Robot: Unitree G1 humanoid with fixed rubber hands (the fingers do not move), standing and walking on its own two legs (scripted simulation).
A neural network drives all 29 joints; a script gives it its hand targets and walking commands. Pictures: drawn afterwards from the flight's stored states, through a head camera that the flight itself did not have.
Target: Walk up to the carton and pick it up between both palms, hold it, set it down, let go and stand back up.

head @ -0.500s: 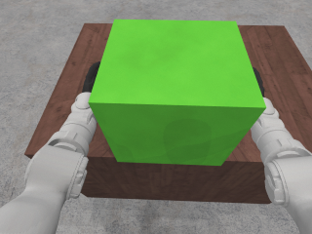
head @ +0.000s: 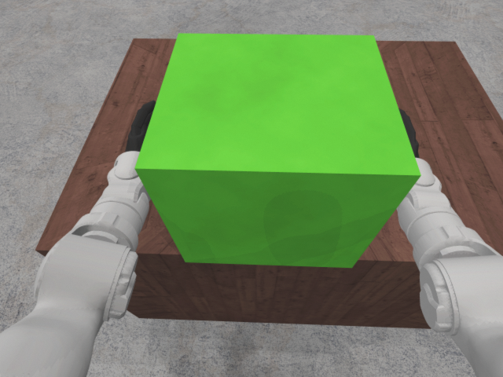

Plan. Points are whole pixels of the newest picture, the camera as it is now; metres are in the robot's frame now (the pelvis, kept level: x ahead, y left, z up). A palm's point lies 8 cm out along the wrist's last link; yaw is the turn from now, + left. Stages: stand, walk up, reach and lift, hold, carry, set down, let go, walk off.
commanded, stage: reach and lift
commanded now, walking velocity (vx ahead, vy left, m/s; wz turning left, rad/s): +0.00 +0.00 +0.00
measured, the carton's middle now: (271, 158) +0.48 -0.01 +0.04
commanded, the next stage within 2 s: none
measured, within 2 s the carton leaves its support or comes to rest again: leaves its support in 0.68 s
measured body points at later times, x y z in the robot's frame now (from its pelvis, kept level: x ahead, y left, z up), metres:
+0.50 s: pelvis +0.02 +0.00 +0.02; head +0.10 +0.00 +0.46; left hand +0.47 +0.20 +0.09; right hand +0.46 -0.22 +0.08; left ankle +0.01 +0.11 -0.72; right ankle +0.03 -0.09 -0.72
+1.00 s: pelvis +0.01 +0.01 +0.02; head +0.08 +0.01 +0.47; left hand +0.45 +0.20 +0.10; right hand +0.44 -0.22 +0.09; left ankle +0.01 +0.11 -0.72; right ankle +0.03 -0.09 -0.72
